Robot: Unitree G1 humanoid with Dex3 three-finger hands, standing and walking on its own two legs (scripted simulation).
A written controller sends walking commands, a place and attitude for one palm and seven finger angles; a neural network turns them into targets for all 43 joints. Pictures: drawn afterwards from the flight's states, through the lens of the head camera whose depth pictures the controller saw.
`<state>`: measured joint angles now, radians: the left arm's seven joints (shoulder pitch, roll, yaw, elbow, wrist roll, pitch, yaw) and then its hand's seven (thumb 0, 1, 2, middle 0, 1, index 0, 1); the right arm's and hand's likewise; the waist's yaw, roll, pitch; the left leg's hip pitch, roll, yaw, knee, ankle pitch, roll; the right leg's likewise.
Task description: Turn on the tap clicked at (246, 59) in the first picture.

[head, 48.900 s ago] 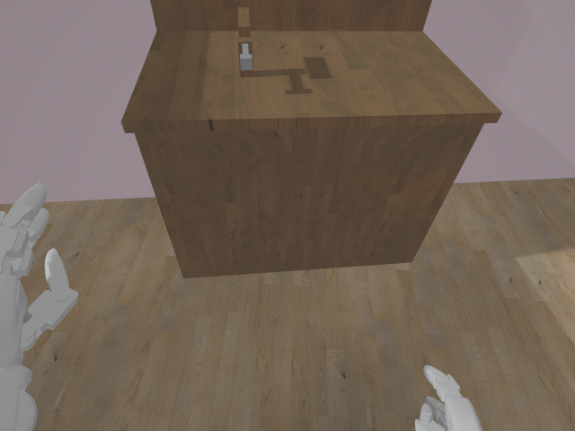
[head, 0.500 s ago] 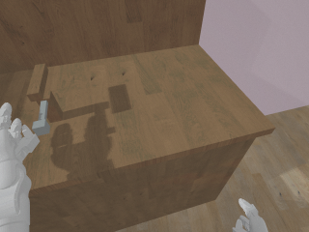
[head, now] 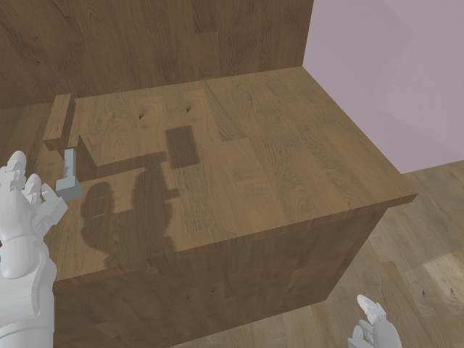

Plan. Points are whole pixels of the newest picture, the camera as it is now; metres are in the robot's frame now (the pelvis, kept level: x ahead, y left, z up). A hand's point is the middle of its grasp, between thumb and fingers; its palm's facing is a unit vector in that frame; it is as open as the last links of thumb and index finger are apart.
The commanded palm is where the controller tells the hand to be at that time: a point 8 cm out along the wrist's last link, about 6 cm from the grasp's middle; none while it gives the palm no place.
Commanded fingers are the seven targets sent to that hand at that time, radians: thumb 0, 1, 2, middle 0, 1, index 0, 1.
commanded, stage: push the lever round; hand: left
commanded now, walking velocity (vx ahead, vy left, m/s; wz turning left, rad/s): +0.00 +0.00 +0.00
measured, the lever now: (69, 188) +0.31 +0.31 +0.12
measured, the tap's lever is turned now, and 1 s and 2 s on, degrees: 6 28 46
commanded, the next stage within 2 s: none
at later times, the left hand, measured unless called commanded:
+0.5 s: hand (81, 199) +0.30 +0.28 +0.12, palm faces +0.57 -0.82 -0.06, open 7.6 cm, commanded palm +0.26 +0.31 +0.12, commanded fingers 0.00 0.90 0.90 -0.15 -0.15 -0.15 -0.15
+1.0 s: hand (97, 194) +0.31 +0.26 +0.12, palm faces +0.66 -0.75 -0.04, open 7.8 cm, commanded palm +0.27 +0.28 +0.12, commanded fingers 0.00 0.90 0.90 -0.15 -0.15 -0.15 -0.15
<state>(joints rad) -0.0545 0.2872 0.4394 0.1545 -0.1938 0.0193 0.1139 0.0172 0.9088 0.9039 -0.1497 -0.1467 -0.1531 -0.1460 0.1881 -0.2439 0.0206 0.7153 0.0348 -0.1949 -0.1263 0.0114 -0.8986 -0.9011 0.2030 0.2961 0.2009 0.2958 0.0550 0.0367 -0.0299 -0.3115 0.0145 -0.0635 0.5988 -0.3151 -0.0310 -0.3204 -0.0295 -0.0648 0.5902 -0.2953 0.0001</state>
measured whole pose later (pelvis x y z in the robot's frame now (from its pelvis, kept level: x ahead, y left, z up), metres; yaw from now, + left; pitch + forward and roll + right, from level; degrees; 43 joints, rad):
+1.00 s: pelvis +0.00 +0.00 +0.00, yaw +1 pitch +1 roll +0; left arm -0.13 0.14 0.27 0.10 -0.09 0.09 0.41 0.02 0.93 0.91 -0.15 -0.15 -0.12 -0.14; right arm 0.13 -0.22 0.03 0.73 0.01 -0.11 -0.11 0.01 -0.90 -0.90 0.20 0.30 0.20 0.30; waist 0.06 0.04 -0.03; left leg -0.30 0.01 -0.08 0.60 -0.31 -0.04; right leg -0.31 -0.03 -0.08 0.59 -0.29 0.00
